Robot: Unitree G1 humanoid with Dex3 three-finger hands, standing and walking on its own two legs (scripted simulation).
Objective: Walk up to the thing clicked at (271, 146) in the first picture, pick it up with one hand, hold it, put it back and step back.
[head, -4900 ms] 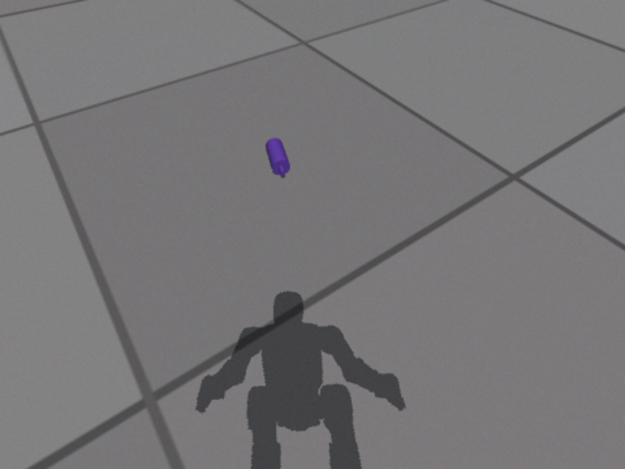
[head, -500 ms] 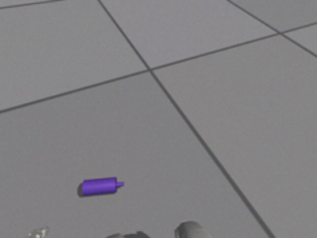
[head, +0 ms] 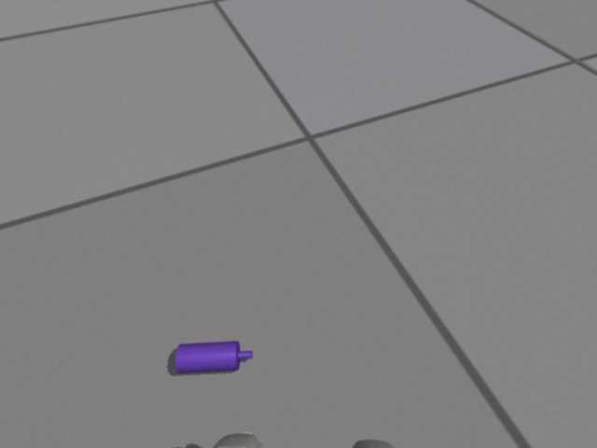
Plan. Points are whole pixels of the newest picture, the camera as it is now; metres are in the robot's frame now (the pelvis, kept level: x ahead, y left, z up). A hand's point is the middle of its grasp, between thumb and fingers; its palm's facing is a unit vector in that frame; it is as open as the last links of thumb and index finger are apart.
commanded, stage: walk up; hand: left
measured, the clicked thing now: (215, 356) +0.45 +0.28 -0.71
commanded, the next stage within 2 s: none
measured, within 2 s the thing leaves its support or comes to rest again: neither
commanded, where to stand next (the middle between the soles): +0.07 +0.01 m, yaw +4 degrees
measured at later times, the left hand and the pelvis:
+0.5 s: hand out of the picture +0.13 +0.28 -0.13, palm faces +0.02 -0.92 -0.40, open 7.4 cm; pelvis +0.03 +0.01 +0.01, yaw +1 degrees
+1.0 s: hand out of the picture +0.10 +0.27 -0.14, palm faces +0.05 -0.93 -0.36, open 7.4 cm; pelvis +0.03 +0.01 +0.02, yaw +3 degrees
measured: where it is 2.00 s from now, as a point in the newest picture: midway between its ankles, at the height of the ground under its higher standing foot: outside the picture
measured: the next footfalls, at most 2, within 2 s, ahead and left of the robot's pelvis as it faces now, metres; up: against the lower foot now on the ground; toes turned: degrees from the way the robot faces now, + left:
left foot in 1.52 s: +0.20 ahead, +0.20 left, +0.00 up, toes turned +8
right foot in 1.98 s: -0.02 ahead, -0.13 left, +0.00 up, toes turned +0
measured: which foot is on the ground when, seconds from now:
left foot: down 0.00-1.00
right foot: down 0.00-1.00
